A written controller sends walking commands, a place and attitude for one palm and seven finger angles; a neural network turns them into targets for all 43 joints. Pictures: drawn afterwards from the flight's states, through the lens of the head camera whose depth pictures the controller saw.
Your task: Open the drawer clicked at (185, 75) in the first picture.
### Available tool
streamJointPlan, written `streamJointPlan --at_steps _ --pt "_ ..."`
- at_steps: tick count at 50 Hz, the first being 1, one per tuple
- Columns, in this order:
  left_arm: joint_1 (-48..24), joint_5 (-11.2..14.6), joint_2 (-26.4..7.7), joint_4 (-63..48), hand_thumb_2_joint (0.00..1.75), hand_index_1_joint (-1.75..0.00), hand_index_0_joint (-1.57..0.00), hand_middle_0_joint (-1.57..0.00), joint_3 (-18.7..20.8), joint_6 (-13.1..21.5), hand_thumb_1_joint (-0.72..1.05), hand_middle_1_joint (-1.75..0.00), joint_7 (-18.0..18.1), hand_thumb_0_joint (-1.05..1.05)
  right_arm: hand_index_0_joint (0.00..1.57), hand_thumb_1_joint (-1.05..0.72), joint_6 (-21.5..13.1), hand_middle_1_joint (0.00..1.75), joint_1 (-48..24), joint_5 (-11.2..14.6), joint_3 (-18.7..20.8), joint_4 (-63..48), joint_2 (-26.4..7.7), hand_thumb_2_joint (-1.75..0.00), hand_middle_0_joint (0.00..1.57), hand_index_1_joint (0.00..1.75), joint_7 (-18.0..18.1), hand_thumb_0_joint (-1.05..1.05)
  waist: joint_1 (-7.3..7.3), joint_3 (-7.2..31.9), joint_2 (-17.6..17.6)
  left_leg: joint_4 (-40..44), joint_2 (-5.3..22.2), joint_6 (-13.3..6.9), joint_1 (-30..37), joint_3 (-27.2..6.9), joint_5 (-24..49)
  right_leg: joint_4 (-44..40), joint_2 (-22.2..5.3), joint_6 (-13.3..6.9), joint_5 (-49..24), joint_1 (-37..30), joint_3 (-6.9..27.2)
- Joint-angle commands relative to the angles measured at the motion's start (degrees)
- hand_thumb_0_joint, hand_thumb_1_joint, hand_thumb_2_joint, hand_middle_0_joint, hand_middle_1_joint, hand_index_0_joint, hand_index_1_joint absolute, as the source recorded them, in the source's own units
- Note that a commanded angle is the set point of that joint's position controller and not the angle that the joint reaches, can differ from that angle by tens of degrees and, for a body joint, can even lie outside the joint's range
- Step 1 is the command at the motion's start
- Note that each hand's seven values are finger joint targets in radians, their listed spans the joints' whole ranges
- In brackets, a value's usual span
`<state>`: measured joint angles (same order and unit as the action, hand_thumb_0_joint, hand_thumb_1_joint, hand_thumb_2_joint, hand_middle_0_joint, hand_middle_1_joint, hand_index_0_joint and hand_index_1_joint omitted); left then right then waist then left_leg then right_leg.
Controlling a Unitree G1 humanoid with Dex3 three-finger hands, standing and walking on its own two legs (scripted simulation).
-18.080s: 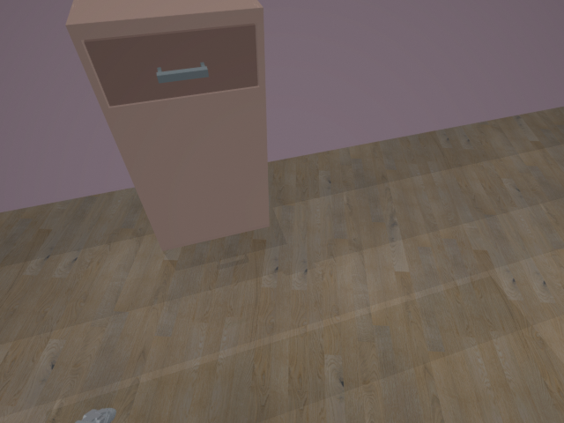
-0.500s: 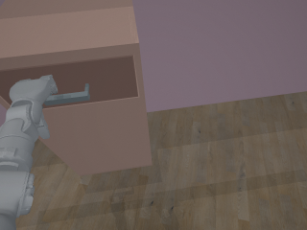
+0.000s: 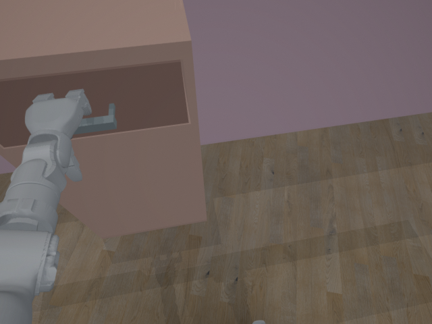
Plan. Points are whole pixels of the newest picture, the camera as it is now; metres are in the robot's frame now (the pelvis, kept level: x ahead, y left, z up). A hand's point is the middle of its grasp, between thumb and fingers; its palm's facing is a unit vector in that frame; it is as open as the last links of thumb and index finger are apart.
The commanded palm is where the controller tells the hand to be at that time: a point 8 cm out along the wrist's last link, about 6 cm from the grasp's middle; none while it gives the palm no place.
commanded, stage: lower the fingers behind the handle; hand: left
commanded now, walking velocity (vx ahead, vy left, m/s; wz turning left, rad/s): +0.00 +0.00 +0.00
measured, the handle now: (82, 118) +0.52 +0.27 +0.05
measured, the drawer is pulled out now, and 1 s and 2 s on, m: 0.00 0.00 0.01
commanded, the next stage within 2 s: close the thumb around the handle in 0.88 s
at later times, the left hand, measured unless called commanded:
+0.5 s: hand (77, 147) +0.46 +0.28 +0.03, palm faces -0.04 -0.01 -1.00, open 13.8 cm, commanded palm +0.45 +0.28 +0.08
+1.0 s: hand (77, 147) +0.46 +0.28 +0.03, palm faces -0.05 -0.01 -1.00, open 13.9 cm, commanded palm +0.44 +0.29 +0.08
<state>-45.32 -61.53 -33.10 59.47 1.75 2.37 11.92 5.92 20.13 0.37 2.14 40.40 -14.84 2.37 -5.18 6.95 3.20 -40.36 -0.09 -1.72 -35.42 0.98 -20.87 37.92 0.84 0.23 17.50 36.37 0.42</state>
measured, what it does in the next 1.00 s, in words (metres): stands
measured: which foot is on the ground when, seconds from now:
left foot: down 0.00-1.00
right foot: down 0.00-1.00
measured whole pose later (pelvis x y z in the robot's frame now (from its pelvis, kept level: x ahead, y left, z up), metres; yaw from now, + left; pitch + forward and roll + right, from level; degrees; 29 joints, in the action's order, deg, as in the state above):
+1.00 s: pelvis +0.00 +0.00 -0.01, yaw +0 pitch +19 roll -1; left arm -42.4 -62.3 -34.0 58.8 3.8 7.6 16.2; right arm 6.4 19.7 -0.2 2.4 40.6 -15.7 2.3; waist -5.2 7.8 2.7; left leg -44.9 0.4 -1.5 -40.7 0.8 -23.1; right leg 42.1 1.4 0.0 19.5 41.6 0.2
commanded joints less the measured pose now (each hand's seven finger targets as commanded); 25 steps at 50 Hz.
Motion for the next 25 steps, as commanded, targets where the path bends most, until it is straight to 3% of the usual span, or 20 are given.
streamJointPlan --at_steps 1,2,3,6,8,13,15,17,25 --pt "-19.3 0.5 -19.1 -8.9 0.3 -1.2 -0.3 -0.3 5.0 3.1 -0.5 -1.2 0.1 0.0 0.2 -0.9 -1.2 0.3 4.6 0.2 3.1 -4.6 -10.2 -0.9 0.2 0.3 1.6 0.0 1.32 18.3 -2.4 3.9 -0.7 -1.1 8.1 -0.3 21.8 -2.8 1.5 -2.0 -17.4 -13.5 -1.5" --pt "-18.5 0.4 -17.2 -8.5 0.3 -1.2 -0.3 -0.3 3.6 3.6 -0.5 -1.2 0.3 0.0 0.2 -0.9 -1.4 0.3 4.9 0.2 3.1 -4.7 -9.9 -0.9 0.2 0.3 1.5 0.0 0.99 16.9 -1.3 3.9 -0.6 -1.0 8.3 0.0 21.1 -2.8 1.5 -2.0 -16.5 -11.9 -1.6" --pt "-17.0 0.4 -19.2 -8.5 0.3 -1.2 -0.3 -0.3 5.7 4.2 -0.5 -1.2 0.5 0.0 0.2 -0.9 -1.3 0.3 5.0 0.2 3.2 -4.5 -10.1 -0.9 0.2 0.3 1.4 0.0 1.86 16.5 -1.8 3.8 -0.5 -1.0 7.7 -0.2 21.0 -2.5 1.6 -2.1 -16.0 -11.5 -1.6" --pt "-17.4 0.2 -17.1 -10.6 0.3 -1.2 -0.3 -0.3 5.0 6.0 -0.5 -1.2 1.8 0.0 0.2 -0.9 -1.5 0.3 5.9 -0.2 3.8 -4.5 -9.8 -0.9 0.2 0.3 1.1 0.0 1.4 18.8 -0.6 2.7 -0.4 -0.8 9.2 -0.3 23.4 -1.8 1.9 -2.3 -16.5 -10.1 -1.8" --pt "-15.8 0.5 -16.3 -8.9 0.3 -1.2 -0.3 -0.3 4.4 5.5 -0.5 -1.2 2.7 0.0 0.2 -0.9 -1.5 0.3 6.2 0.0 3.7 -4.3 -9.9 -0.9 0.2 0.3 0.7 0.0 1.28 17.6 -0.9 2.4 -0.4 -0.6 8.2 -0.3 22.1 -1.4 2.0 -2.2 -15.6 -8.8 -1.9" --pt "-16.8 0.0 -18.0 -9.5 0.3 -1.2 -0.3 -0.3 6.1 4.3 -0.5 -1.2 5.3 0.0 0.2 -0.9 -1.4 0.3 6.8 -0.4 4.2 -3.7 -10.0 -0.9 0.2 0.3 0.1 0.0 1.62 22.3 -0.1 1.0 -0.6 -0.5 8.2 -0.1 24.4 0.2 1.9 -2.1 -17.7 -9.6 -1.8" --pt "-18.3 -0.1 -16.9 -10.0 0.3 -1.2 -0.3 -0.3 5.1 3.8 -0.5 -1.2 6.0 0.0 0.2 -0.9 -1.5 0.3 6.7 -0.5 4.3 -3.4 -10.0 -0.9 0.2 0.3 0.0 0.0 0.95 22.4 0.7 0.5 -0.6 -0.5 8.7 0.0 25.4 0.3 1.8 -2.0 -18.5 -8.9 -1.8" --pt "-19.1 -0.5 -18.3 -9.0 0.3 -1.2 -0.3 -0.3 5.7 3.1 -0.5 -1.2 6.4 0.0 0.2 -0.9 -1.2 0.3 6.6 -0.5 4.2 -3.1 -10.3 -0.9 0.2 0.3 0.1 0.0 0.61 22.2 0.4 0.1 -0.6 -0.5 7.7 -0.1 24.5 0.5 1.8 -1.9 -18.2 -8.7 -1.6" --pt "-19.9 -1.0 -17.0 -8.4 0.3 -1.2 -0.3 -0.3 4.2 1.8 -0.5 -1.2 6.8 0.0 0.2 -0.9 -1.4 0.3 6.1 -0.6 3.9 -3.3 -10.2 -0.9 0.2 0.3 0.2 0.0 0.25 22.6 1.8 -0.7 -0.6 -0.5 7.7 -0.1 23.9 1.1 1.8 -1.9 -17.5 -7.4 -1.8"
